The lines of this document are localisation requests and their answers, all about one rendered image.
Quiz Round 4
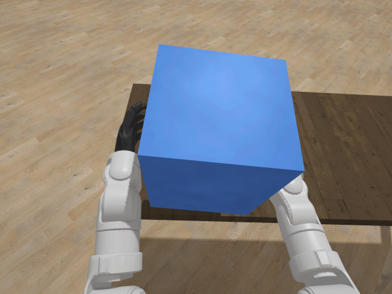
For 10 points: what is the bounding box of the right robot forearm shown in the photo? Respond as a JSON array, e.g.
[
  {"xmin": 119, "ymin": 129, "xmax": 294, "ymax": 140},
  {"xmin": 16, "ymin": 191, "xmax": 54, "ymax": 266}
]
[{"xmin": 269, "ymin": 173, "xmax": 360, "ymax": 294}]

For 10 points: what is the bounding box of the carton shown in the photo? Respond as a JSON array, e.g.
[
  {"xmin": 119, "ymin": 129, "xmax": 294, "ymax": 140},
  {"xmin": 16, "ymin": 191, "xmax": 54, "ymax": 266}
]
[{"xmin": 137, "ymin": 44, "xmax": 305, "ymax": 215}]

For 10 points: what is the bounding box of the left robot forearm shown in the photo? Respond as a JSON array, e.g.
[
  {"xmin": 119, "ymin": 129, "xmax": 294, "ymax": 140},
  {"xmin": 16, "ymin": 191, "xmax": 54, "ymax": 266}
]
[{"xmin": 84, "ymin": 150, "xmax": 143, "ymax": 294}]

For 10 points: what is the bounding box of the left robot hand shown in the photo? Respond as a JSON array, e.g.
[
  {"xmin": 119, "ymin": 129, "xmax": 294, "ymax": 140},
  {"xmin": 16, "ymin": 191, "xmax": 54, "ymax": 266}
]
[{"xmin": 115, "ymin": 102, "xmax": 147, "ymax": 152}]

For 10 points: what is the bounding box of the table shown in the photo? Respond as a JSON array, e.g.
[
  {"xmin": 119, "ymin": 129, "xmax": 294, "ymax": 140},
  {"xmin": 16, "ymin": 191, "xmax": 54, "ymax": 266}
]
[{"xmin": 124, "ymin": 83, "xmax": 392, "ymax": 226}]

